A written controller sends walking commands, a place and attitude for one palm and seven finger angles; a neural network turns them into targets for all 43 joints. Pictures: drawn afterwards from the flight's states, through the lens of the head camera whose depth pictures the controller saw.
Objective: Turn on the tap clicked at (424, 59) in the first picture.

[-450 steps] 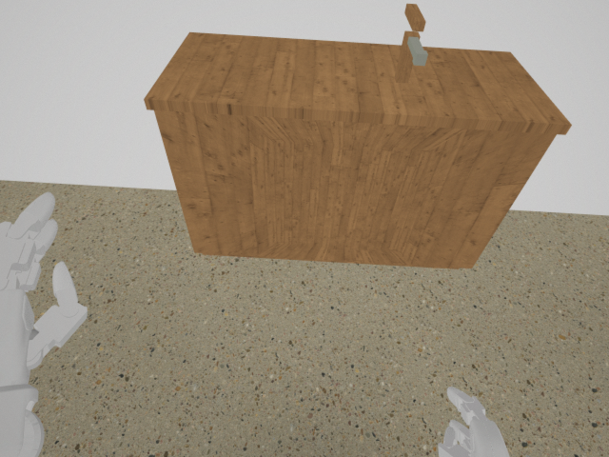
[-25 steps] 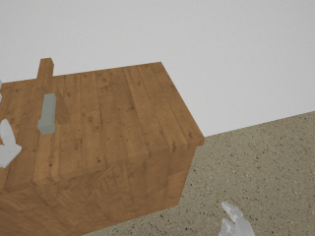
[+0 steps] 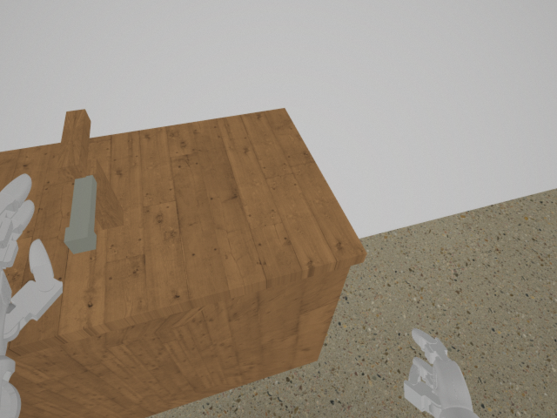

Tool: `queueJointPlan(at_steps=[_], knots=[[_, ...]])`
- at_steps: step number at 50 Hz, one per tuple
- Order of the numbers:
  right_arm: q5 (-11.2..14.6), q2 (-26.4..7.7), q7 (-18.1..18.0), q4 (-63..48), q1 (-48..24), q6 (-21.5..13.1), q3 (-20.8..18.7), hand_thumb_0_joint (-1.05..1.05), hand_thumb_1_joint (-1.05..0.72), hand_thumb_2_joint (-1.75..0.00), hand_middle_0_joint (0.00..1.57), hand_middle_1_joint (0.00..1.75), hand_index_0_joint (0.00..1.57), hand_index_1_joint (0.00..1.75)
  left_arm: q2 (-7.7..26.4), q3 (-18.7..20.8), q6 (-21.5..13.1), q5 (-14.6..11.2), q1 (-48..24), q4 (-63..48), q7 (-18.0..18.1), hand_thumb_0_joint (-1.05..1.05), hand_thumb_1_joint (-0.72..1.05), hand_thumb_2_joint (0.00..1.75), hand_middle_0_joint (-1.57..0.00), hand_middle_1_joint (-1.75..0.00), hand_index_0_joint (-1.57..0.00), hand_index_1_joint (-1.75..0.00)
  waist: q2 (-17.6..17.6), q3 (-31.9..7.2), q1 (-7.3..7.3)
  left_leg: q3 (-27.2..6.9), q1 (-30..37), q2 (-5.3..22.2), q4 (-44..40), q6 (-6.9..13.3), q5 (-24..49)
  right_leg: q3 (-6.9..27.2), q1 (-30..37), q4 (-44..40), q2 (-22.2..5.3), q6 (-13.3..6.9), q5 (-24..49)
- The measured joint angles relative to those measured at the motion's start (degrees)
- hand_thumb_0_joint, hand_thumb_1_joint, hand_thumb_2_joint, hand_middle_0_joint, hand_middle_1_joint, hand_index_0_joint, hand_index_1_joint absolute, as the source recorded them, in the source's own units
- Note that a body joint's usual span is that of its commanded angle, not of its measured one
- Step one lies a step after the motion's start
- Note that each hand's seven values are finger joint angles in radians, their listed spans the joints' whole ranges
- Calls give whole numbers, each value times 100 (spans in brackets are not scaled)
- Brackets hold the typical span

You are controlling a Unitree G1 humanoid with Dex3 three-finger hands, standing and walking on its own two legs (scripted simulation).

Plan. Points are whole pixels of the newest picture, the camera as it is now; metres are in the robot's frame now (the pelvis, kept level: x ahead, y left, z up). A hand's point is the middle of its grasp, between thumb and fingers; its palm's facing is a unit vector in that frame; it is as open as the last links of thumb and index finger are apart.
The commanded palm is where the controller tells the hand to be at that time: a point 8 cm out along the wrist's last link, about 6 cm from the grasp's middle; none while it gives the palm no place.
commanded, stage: come to a stop and stand still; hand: left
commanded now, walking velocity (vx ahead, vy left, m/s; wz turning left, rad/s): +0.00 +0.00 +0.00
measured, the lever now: (81, 238) +0.31 +0.30 +0.10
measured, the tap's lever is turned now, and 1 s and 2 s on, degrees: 0 0 0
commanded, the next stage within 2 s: look again from close up in 0.94 s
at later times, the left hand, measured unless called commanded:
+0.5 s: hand (7, 287) +0.20 +0.30 +0.16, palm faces +0.43 -0.82 -0.37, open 7.4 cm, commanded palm +0.14 +0.31 +0.17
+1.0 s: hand (25, 272) +0.22 +0.29 +0.16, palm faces +0.40 -0.85 -0.33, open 7.4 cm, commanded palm +0.16 +0.32 +0.17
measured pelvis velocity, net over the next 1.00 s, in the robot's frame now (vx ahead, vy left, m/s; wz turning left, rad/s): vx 0.01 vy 0.04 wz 0.01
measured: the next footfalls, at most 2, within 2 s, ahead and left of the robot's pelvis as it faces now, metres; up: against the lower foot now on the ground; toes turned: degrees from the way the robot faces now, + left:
none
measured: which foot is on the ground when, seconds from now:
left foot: down 0.00-1.00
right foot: down 0.00-1.00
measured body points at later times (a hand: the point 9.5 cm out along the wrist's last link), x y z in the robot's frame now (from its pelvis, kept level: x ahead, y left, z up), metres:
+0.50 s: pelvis -0.02 +0.03 +0.00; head +0.01 +0.06 +0.44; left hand +0.18 +0.34 +0.18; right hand +0.14 -0.19 -0.08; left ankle +0.01 +0.11 -0.74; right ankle +0.02 -0.11 -0.74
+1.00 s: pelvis +0.01 +0.04 +0.00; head +0.03 +0.07 +0.45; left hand +0.19 +0.33 +0.18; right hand +0.20 -0.17 -0.06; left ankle +0.01 +0.11 -0.74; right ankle +0.02 -0.11 -0.74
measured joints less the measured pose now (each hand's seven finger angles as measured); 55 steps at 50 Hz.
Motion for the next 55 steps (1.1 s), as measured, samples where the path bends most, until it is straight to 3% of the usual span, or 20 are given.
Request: queueJointPlan(at_steps=[2, 4, 7, 9, 13, 15, 18, 22, 25, 31, 35, 41, 49, 55], knots=[[-13, 5, -30, 40, 38, 25, 21, 1, -91, -90, 20, 30, 20, 30, -127, -123, 109, 10, -34, 132, -4, 2, 89, 90, -21, -30, -21, -30, 4, -33, 50, -7, 31, -6, -44, 7, 34, -7, 37, -48, -4, 2, 32], [-83, 30, -36, 45, 225, -154, -49, 1, -91, -90, 20, 30, 20, 30, 224, -13, -29, 348, -829, 546, -268, 2, 88, 90, -21, -30, -22, -30, -44, 39, 285, -105, -142, 23, 99, 8, 46, -107, -34, -43, 22, -8, 72], [-26, 74, 115, 163, 155, -226, 25, 1, -91, -90, 20, 30, 20, 30, 403, 335, -248, 165, -1619, 1017, -232, 2, 88, 90, -21, -30, -22, -30, -180, 286, 406, -62, -177, 42, 102, -13, 131, -67, -103, -25, 38, -47, 171], [-29, 54, 213, 138, 148, -283, 30, 1, -91, -90, 20, 30, 20, 30, 221, 362, -280, 57, -1639, 937, -158, 2, 89, 90, -21, -30, -21, -30, -173, 393, 332, 4, -149, 8, 81, 32, 164, -3, -115, 4, 2, -8, 205], [-20, 26, 315, 106, 251, -331, 27, 1, -91, -90, 20, 30, 20, 30, -170, -113, -396, 36, -862, 305, -208, 2, 89, 90, -20, -30, -21, -30, -118, 364, 104, 134, -91, -89, 53, 157, 157, 125, -125, 56, -95, 113, 197], [-25, 65, 299, 106, 346, -313, 45, 1, -91, -90, 20, 30, 20, 30, -160, -309, -465, 79, -461, 101, -308, 2, 89, 90, -20, -30, -21, -30, -144, 298, 14, 158, -83, -126, 47, 193, 138, 153, -125, 65, -130, 149, 170], [-23, 158, 231, 138, 480, -266, 86, 1, -91, -90, 20, 30, 20, 30, 101, -225, -522, 108, -183, 93, -385, 2, 88, 90, -21, -30, -21, -30, -248, 245, -46, 143, -79, -158, 28, 224, 129, 156, -117, 68, -150, 161, 96], [-16, 217, 193, 194, 604, -319, 120, 1, -91, -90, 20, 30, 20, 30, 329, 187, -510, 98, -434, 322, -330, 2, 88, 90, -22, -30, -22, -30, -391, 308, 20, 83, -73, -230, 46, 260, 117, 167, -99, 118, -180, 155, 95], [-31, 191, 230, 285, 589, -410, 125, 1, -91, -90, 20, 30, 20, 30, 222, 342, -515, 83, -685, 322, -252, 2, 88, 90, -21, -30, -22, -30, -398, 351, 99, 37, -52, -248, 99, 277, 66, 126, -29, 105, -198, 215, 65], [-55, 148, 336, 326, 358, -509, 98, 1, -91, -90, 20, 30, 20, 30, -167, -5, -580, 150, -690, 11, -235, 2, 89, 90, -21, -30, -21, -30, -347, 270, 153, 53, 32, -258, 104, 305, -25, 144, 98, 3, -206, 270, 36], [-66, 192, 326, 219, 152, -438, 98, 1, -91, -90, 20, 30, 20, 30, -98, -99, -555, 163, -600, 97, -294, 2, 89, 90, -21, -30, -21, -30, -331, 212, 99, 64, 70, -253, 78, 309, -55, 156, 150, -66, -200, 284, 35], [-55, 216, 280, 45, 9, -331, 110, 1, -91, -90, 20, 30, 20, 30, 64, 73, -434, 89, -546, 150, -302, 2, 88, 90, -21, -30, -21, -30, -332, 240, 90, 60, 105, -247, 26, 307, -62, 153, 200, -149, -191, 284, 43], [-55, 146, 256, 74, 66, -216, 81, 1, -91, -90, 20, 30, 20, 30, -45, -2, -400, 60, -466, -51, -262, 2, 89, 90, -21, -30, -21, -30, -302, 254, 155, 40, 137, -254, -23, 308, -71, 135, 257, -236, -195, 292, 51], [-42, 143, 223, 102, 121, -122, 63, 1, -91, -90, 20, 30, 20, 30, -26, -11, -332, 52, -446, 24, -249, 2, 89, 90, -21, -30, -21, -30, -256, 268, 111, 36, 167, -261, -63, 304, -55, 131, 277, -251, -201, 289, 49]])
